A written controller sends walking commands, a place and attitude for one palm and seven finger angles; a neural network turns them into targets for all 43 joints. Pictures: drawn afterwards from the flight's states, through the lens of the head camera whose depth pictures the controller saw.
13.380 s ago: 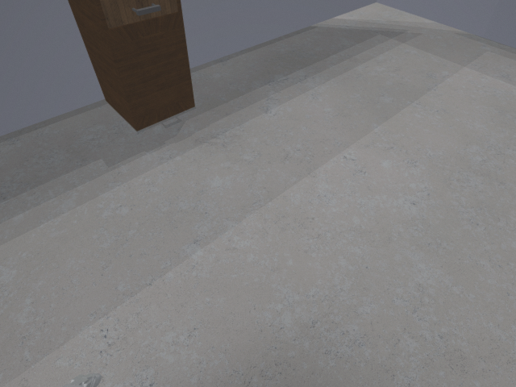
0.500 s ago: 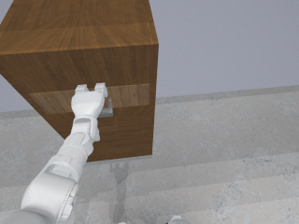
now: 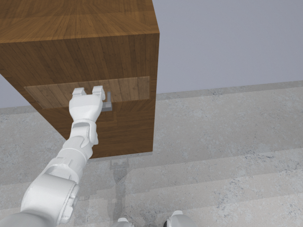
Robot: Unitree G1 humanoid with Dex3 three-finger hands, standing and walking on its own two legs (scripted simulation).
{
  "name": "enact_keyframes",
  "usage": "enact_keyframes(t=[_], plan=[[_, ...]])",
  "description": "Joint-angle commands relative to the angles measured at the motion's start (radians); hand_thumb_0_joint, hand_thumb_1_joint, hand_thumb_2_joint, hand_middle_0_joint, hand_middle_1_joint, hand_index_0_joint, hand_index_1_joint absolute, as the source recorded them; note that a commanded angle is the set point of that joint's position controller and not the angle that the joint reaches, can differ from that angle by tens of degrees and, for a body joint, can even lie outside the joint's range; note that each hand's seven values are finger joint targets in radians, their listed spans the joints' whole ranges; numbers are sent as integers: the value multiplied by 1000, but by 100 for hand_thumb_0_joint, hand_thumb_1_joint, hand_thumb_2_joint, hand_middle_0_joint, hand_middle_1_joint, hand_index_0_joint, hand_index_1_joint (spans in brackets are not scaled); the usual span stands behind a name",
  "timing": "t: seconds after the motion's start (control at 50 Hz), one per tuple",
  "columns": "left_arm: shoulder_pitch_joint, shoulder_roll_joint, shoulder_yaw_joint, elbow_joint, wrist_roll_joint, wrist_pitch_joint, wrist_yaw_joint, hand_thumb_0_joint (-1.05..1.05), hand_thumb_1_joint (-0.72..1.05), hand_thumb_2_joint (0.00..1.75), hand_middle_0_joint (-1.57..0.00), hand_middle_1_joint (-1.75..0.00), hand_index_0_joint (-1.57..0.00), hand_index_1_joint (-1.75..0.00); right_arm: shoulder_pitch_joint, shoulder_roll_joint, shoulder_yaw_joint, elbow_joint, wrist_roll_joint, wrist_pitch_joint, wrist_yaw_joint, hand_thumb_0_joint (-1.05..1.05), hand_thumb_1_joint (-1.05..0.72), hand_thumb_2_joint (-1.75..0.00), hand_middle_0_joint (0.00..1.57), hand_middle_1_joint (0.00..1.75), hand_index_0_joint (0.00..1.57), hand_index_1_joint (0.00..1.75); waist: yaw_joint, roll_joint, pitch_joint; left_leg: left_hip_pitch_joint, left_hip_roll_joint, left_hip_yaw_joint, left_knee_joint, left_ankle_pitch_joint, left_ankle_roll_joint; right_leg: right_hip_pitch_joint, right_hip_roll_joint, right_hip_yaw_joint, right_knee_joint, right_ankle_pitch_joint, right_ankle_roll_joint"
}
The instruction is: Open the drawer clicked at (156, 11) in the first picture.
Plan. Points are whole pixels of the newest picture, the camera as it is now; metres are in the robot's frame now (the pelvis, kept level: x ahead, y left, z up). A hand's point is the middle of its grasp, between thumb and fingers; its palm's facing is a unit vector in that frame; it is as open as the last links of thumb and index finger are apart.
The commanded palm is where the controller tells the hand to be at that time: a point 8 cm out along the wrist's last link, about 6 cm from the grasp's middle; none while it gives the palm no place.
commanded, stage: lower the fingers behind the handle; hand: left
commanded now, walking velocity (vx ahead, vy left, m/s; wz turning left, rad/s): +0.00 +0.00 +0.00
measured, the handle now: (92, 102) +0.51 +0.18 -0.05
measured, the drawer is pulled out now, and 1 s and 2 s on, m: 0.00 0.00 0.00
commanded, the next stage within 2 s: close the thumb around the handle in 1.06 s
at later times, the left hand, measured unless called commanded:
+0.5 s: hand (92, 121) +0.44 +0.18 -0.07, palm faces -0.05 -0.04 -1.00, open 13.9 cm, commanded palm +0.43 +0.17 -0.01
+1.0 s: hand (93, 119) +0.45 +0.18 -0.08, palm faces -0.06 -0.04 -1.00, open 13.8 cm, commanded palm +0.43 +0.18 -0.02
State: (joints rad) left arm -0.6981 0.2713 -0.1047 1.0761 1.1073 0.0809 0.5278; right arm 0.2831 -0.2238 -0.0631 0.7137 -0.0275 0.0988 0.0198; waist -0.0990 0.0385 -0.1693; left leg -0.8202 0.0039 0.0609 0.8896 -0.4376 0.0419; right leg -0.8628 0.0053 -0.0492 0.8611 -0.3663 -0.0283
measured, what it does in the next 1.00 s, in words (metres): stands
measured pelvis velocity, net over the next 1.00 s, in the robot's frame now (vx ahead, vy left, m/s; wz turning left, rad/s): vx -0.01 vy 0.00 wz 0.00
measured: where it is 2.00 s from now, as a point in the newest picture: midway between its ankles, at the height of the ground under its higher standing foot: outside the picture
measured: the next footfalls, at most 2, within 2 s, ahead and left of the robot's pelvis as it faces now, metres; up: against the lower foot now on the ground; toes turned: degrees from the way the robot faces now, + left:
none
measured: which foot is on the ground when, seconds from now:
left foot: down 0.00-1.00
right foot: down 0.00-1.00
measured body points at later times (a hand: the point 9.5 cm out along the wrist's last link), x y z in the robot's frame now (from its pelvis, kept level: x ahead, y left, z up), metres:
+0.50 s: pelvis -0.01 +0.00 -0.02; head +0.11 +0.00 +0.41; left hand +0.44 +0.17 -0.01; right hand +0.02 -0.26 -0.16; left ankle -0.02 +0.09 -0.69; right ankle +0.02 -0.10 -0.69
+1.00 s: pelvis -0.01 +0.00 -0.03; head +0.12 +0.01 +0.40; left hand +0.45 +0.18 -0.02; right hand +0.02 -0.26 -0.17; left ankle -0.02 +0.09 -0.69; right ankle +0.02 -0.10 -0.69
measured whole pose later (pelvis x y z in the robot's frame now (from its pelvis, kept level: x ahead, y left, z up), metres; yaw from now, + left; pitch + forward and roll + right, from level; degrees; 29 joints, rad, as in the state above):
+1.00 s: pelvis -0.01 +0.00 -0.03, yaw +0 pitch +26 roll -1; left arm -0.78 0.32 -0.08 1.13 1.10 0.08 0.55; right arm 0.29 -0.23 -0.04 0.71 -0.04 0.07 0.02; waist -0.13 0.04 -0.19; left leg -1.04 0.01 0.06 1.08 -0.50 0.05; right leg -1.08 0.00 -0.05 1.03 -0.42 -0.02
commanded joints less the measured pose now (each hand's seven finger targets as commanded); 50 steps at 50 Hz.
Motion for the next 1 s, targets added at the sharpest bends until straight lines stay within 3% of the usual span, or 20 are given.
enact_keyframes(t=[0.0, 0.06, 0.12, 0.18, 0.22, 0.26, 0.3, 0.32, 0.36, 0.4, 0.42, 0.48, 0.56, 0.62, 0.68, 0.7, 0.86, 0.9, 0.94, 0.98], plan=[[-419, 170, 36, -160, 10, 1, 39, 0, -50, 30, -30, -120, -30, -120, 107, -149, -46, -70, -5, -26, -14, 0, -90, -90, 20, 30, 20, 30, -28, -18, -408, 208, -24, -56, -63, 352, 0, 225, 30, 29, -64, 300, -15], [-404, 213, 66, -147, 12, -6, 39, 0, -50, 30, -30, -120, -30, -120, 113, -152, -41, -71, -7, -32, -15, 0, -90, -90, 20, 30, 20, 30, -19, -22, -409, 167, -26, -49, -45, 329, 2, 223, 29, 37, -49, 291, -12], [-380, 183, 55, -156, 15, -14, 42, 0, -50, 30, -30, -120, -30, -120, 121, -149, -44, -76, -10, -34, -9, 0, -90, -90, 20, 30, 20, 30, -11, 6, -440, 185, -22, -54, -30, 368, -3, 204, 31, 29, -26, 313, -15], [-406, 176, 42, -146, 18, -13, 50, 0, -50, 30, -30, -120, -30, -120, 122, -150, -43, -71, -9, -39, -10, 0, -90, -90, 20, 30, 20, 30, -30, -15, -403, 136, -22, -54, -17, 319, 0, 173, 30, 33, -24, 276, -12], [-413, 223, 81, -167, 16, -20, 56, 0, -50, 30, -30, -120, -30, -120, 128, -155, -44, -70, -13, -41, -10, 0, -90, -90, 20, 30, 20, 30, -21, -11, -450, 139, -23, -54, -4, 334, 2, 186, 30, 36, -9, 295, -12], [-409, 230, 85, -177, 19, -25, 59, 0, -50, 30, -30, -120, -30, -120, 128, -152, -45, -69, -14, -41, -11, 0, -90, -90, 20, 30, 20, 30, -20, -13, -466, 125, -26, -51, 6, 330, 3, 196, 29, 40, -4, 302, -10], [-412, 197, 63, -182, 23, -30, 62, 0, -50, 30, -30, -120, -30, -120, 124, -150, -47, -65, -17, -44, -9, 0, -90, -90, 20, 30, 20, 30, -24, 24, -464, 139, -22, -61, 12, 340, -3, 157, 30, 33, 8, 293, -14], [-412, 183, 52, -166, 22, -29, 65, 0, -50, 30, -30, -120, -30, -120, 131, -150, -48, -57, -16, -45, -7, 0, -90, -90, 20, 30, 20, 30, -32, 11, -448, 140, -19, -63, 17, 332, -2, 137, 31, 28, 9, 277, -13], [-425, 189, 53, -161, 21, -30, 70, 0, -50, 30, -30, -120, -30, -120, 131, -153, -48, -53, -16, -48, -7, 0, -90, -90, 20, 30, 20, 30, -40, -1, -440, 124, -19, -67, 25, 312, -1, 119, 32, 29, 11, 253, -12], [-428, 201, 65, -169, 21, -29, 73, 0, -50, 30, -30, -120, -30, -120, 132, -156, -48, -51, -20, -48, -5, 0, -90, -90, 20, 30, 20, 30, -28, 35, -473, 142, -19, -72, 29, 334, -6, 110, 32, 24, 26, 259, -17], [-431, 192, 57, -160, 24, -26, 75, 0, -50, 30, -30, -120, -30, -120, 137, -157, -50, -48, -20, -47, -4, 0, -90, -90, 20, 30, 20, 30, -35, 39, -480, 151, -15, -75, 36, 342, -7, 91, 32, 22, 32, 256, -16], [-410, 188, 56, -116, 16, -15, 74, 0, -50, 30, -30, -120, -30, -120, 134, -157, -45, -46, -20, -46, -2, 0, -90, -90, 20, 30, 20, 30, -40, 9, -436, 98, -19, -67, 44, 308, -3, 91, 33, 24, 30, 243, -13], [-427, 213, 70, -128, 21, -21, 74, 0, -50, 30, -30, -120, -30, -120, 139, -160, -45, -45, -23, -49, -4, 0, -90, -90, 20, 30, 20, 30, -39, 17, -479, 93, -19, -69, 66, 323, -2, 87, 32, 26, 55, 259, -13], [-378, 198, 66, -82, 14, -11, 65, 0, -50, 30, -30, -120, -30, -120, 138, -162, -42, -47, -21, -46, -1, 0, -90, -90, 20, 30, 20, 30, -39, 0, -452, 69, -18, -70, 73, 320, -3, 73, 34, 23, 63, 258, -13], [-413, 182, 45, -104, 11, -11, 65, 0, -50, 30, -30, -120, -30, -120, 139, -161, -42, -52, -19, -48, -1, 0, -90, -90, 20, 30, 20, 30, -48, 9, -457, 70, -16, -72, 75, 301, -2, 58, 33, 20, 64, 237, -12], [-406, 207, 67, -98, 8, -8, 62, 0, -50, 30, -30, -120, -30, -120, 133, -164, -41, -54, -20, -46, -3, 0, -90, -90, 20, 30, 20, 30, -42, 3, -455, 68, -16, -74, 76, 305, -3, 60, 33, 21, 65, 236, -13], [-445, 196, 39, -94, 1, 3, 50, 0, -50, 30, -30, -120, -30, -120, 141, -165, -34, -59, -14, -48, -10, 0, -90, -90, 20, 30, 20, 30, -58, -1, -442, 55, -16, -74, 72, 270, 1, 53, 31, 22, 58, 208, -9], [-433, 227, 67, -96, -3, -1, 45, 0, -50, 30, -30, -120, -30, -120, 140, -168, -32, -60, -15, -48, -12, 0, -90, -90, 20, 30, 20, 30, -49, 1, -458, 56, -16, -74, 72, 279, 1, 64, 31, 24, 62, 218, -10], [-416, 196, 41, -80, 0, -2, 39, 0, -50, 30, -30, -120, -30, -120, 143, -164, -33, -62, -13, -49, -12, 0, -90, -90, 20, 30, 20, 30, -53, 4, -437, 55, -16, -73, 72, 275, 0, 53, 32, 22, 58, 212, -10], [-422, 216, 53, -91, -2, -8, 38, 0, -50, 30, -30, -120, -30, -120, 145, -166, -30, -64, -14, -49, -14, 0, -90, -90, 20, 30, 20, 30, -52, -3, -446, 39, -18, -68, 75, 270, 3, 71, 31, 27, 58, 221, -8]])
